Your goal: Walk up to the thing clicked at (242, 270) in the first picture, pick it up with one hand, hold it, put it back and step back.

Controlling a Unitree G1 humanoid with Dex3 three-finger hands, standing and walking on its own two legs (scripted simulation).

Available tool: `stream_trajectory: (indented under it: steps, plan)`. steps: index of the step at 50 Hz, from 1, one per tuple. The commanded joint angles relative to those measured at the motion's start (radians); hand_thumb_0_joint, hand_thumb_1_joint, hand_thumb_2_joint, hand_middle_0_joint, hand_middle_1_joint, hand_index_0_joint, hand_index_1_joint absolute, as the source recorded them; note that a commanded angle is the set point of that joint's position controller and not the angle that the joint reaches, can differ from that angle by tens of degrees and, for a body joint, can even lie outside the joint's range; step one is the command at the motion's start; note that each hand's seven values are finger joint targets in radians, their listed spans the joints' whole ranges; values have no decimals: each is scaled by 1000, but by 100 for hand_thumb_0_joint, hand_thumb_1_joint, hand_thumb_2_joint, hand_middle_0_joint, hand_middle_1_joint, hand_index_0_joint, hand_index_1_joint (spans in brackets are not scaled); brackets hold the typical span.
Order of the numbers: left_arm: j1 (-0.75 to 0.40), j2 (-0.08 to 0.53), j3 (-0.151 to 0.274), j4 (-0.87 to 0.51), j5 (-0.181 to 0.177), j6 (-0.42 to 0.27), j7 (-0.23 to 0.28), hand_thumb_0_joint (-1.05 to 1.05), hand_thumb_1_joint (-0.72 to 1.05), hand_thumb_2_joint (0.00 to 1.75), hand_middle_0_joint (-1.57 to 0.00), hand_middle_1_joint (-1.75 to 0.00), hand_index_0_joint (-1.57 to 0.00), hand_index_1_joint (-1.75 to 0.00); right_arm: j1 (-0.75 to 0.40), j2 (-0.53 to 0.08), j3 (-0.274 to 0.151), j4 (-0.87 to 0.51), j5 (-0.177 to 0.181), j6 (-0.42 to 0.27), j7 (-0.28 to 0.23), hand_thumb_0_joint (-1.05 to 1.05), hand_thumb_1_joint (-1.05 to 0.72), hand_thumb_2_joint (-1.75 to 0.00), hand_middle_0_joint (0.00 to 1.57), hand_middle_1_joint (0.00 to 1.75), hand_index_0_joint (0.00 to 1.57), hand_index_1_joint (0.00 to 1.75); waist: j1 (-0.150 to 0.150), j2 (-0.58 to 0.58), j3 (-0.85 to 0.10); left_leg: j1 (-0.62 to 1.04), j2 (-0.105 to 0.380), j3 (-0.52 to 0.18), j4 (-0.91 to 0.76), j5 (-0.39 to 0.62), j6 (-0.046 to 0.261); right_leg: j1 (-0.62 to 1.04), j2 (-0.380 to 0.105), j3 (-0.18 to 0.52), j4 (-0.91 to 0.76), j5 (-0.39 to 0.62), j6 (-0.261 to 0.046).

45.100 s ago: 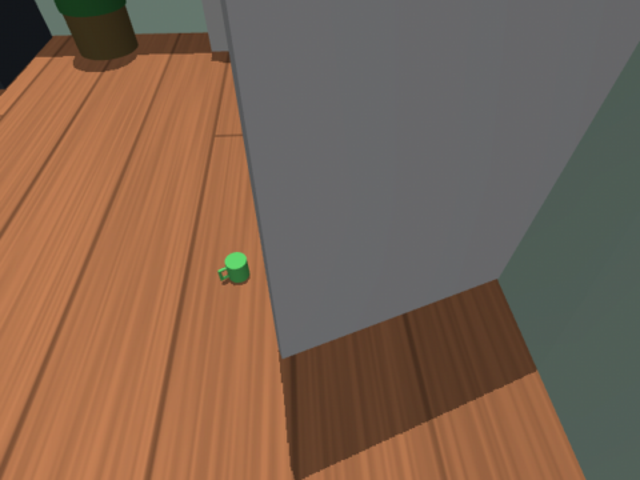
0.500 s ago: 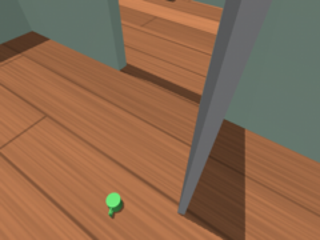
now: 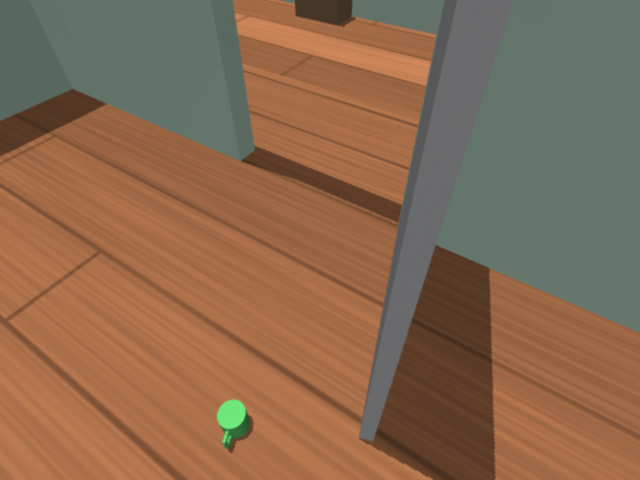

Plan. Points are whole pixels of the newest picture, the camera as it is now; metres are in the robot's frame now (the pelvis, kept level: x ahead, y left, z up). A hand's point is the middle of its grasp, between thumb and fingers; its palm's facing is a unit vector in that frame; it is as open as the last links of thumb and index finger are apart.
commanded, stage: stand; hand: left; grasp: from above
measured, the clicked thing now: (232, 425) +0.42 +0.28 -0.74
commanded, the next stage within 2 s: step back in 1.60 s
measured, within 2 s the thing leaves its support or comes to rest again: neither
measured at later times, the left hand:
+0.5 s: hand out of the picture +0.06 +0.23 -0.16, palm faces +0.01 -0.94 -0.33, open 7.4 cm
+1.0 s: hand out of the picture +0.08 +0.24 -0.15, palm faces +0.01 -0.94 -0.34, open 7.4 cm
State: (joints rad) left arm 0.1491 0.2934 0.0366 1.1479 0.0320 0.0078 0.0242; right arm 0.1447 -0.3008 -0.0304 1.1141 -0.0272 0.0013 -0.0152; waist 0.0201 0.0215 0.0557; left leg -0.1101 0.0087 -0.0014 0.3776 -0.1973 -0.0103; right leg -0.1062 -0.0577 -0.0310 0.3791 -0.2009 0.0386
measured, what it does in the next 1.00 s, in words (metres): stands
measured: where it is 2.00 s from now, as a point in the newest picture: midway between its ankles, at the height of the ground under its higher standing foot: outside the picture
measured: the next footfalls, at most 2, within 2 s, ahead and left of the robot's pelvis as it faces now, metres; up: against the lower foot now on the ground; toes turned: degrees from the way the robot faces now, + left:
none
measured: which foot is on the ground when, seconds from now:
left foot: down 0.00-1.00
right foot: down 0.00-1.00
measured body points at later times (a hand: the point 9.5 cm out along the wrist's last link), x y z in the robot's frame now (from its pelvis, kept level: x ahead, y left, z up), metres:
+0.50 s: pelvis +0.00 -0.01 +0.00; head +0.00 -0.02 +0.45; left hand +0.06 +0.28 -0.13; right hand +0.06 -0.30 -0.14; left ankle +0.01 +0.13 -0.74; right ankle +0.01 -0.14 -0.74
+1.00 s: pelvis +0.01 -0.01 +0.00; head +0.01 -0.02 +0.45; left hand +0.08 +0.29 -0.13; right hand +0.08 -0.30 -0.14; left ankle +0.01 +0.13 -0.74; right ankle +0.01 -0.14 -0.74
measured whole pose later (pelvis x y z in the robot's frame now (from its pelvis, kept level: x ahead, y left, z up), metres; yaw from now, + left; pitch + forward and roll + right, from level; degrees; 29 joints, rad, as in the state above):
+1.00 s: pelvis +0.01 -0.01 +0.00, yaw -1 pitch -3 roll +0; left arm 0.10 0.31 0.03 1.16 0.02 0.00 0.00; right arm 0.11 -0.33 -0.01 1.14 -0.02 0.00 0.00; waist 0.01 0.02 0.05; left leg -0.09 0.03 0.01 0.33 -0.18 -0.03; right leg -0.10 -0.04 -0.02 0.33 -0.18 0.02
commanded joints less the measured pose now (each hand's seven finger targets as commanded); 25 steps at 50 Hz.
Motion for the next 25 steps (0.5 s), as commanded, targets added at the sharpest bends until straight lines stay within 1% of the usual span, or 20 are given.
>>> stream_trajectory:
  steps: [1,3,5,6,7,8,10,11,13,14,16,17,18,19,21,23,25]
  plan:
    - [-37,194,28,-50,-3,-23,13,0,90,90,-20,-30,-20,-30,-43,-186,-31,-52,1,-22,-13,0,-90,-90,20,30,20,30,-5,-25,-12,-39,92,-84,-96,28,25,-13,-61,69,-88,49,-39]
    - [-44,200,28,-48,-5,-24,13,0,90,90,-20,-30,-20,-30,-41,-192,-31,-50,2,-23,-12,0,-90,-90,20,30,20,30,-10,-30,-22,-36,95,-81,-96,45,25,-8,-64,75,-95,64,-41]
    - [-37,200,26,-42,-6,-24,11,0,90,90,-20,-30,-20,-30,-46,-193,-29,-44,3,-24,-11,0,-90,-90,20,30,20,30,-6,-19,-19,-33,94,-80,-96,29,25,-10,-62,76,-99,54,-41]
    - [-47,208,28,-43,-6,-24,10,0,90,90,-20,-30,-20,-30,-43,-190,-27,-44,2,-24,-11,0,-90,-90,20,30,20,30,-9,-29,-21,-35,95,-78,-98,39,23,-8,-65,78,-96,50,-44]
    - [-44,208,28,-42,-7,-25,10,0,90,90,-20,-30,-20,-30,-42,-200,-29,-40,3,-23,-12,0,-90,-90,20,30,20,30,-8,-19,-27,-28,100,-78,-96,39,26,-8,-68,81,-99,68,-45]
    - [-57,211,28,-44,-7,-26,9,0,90,90,-20,-30,-20,-30,-38,-191,-25,-39,3,-24,-11,0,-90,-90,20,30,20,30,-12,-26,-27,-34,98,-77,-100,55,22,-2,-67,82,-97,68,-44]
    - [-47,207,25,-39,-6,-27,8,0,90,90,-20,-30,-20,-30,-50,-200,-26,-39,5,-24,-9,0,-90,-90,20,30,20,30,-8,-27,-19,-27,97,-78,-96,36,23,-16,-60,78,-104,41,-41]
    - [-64,218,29,-44,-8,-28,8,0,90,90,-20,-30,-20,-30,-39,-200,-24,-38,3,-23,-9,0,-90,-90,20,30,20,30,-14,-31,-27,-35,101,-74,-96,46,25,-6,-70,89,-103,58,-45]
    - [-65,217,28,-45,-10,-27,7,0,90,90,-20,-30,-20,-30,-40,-202,-22,-36,4,-24,-9,0,-90,-90,20,30,20,30,-14,-23,-30,-36,102,-75,-99,56,23,-1,-68,86,-102,69,-44]
    - [-52,209,25,-43,-10,-29,5,0,90,90,-20,-30,-20,-30,-48,-208,-21,-36,6,-25,-8,0,-90,-90,20,30,20,30,-8,-16,-35,-24,104,-78,-94,64,25,-3,-67,84,-102,75,-43]
    - [-66,221,28,-43,-10,-30,5,0,90,90,-20,-30,-20,-30,-45,-204,-19,-33,4,-25,-9,0,-90,-90,20,30,20,30,-14,-26,-43,-25,106,-73,-93,76,25,3,-71,88,-101,88,-45]
    - [-58,211,25,-42,-10,-29,4,0,90,90,-20,-30,-20,-30,-49,-213,-20,-33,6,-26,-9,0,-90,-90,20,30,20,30,-9,-18,-45,-20,108,-74,-91,77,26,4,-71,87,-103,103,-44]
    - [-69,219,27,-42,-10,-29,5,0,90,90,-20,-30,-20,-30,-44,-209,-19,-31,5,-25,-10,0,-90,-90,20,30,20,30,-15,-20,-45,-26,106,-72,-92,86,26,10,-73,87,-99,117,-46]
    - [-62,216,26,-39,-10,-28,4,0,90,90,-20,-30,-20,-30,-44,-209,-17,-28,6,-25,-9,0,-90,-90,20,30,20,30,-11,-19,-38,-26,103,-71,-98,72,23,3,-68,85,-103,105,-43]
    - [-72,218,27,-39,-13,-29,4,0,90,90,-20,-30,-20,-30,-41,-207,-15,-27,6,-24,-8,0,-90,-90,20,30,20,30,-15,-31,-39,-23,107,-71,-98,80,24,6,-69,87,-102,95,-44]
    - [-72,220,28,-41,-14,-28,3,0,90,90,-20,-30,-20,-30,-48,-216,-17,-28,6,-26,-10,0,-90,-90,20,30,20,30,-13,-17,-48,-19,111,-69,-96,94,24,9,-71,88,-100,111,-48]
    - [-72,217,25,-40,-13,-27,0,0,90,90,-20,-30,-20,-30,-50,-211,-13,-27,6,-27,-8,0,-90,-90,20,30,20,30,-12,-12,-37,-33,108,-70,-105,75,19,6,-66,83,-102,91,-45]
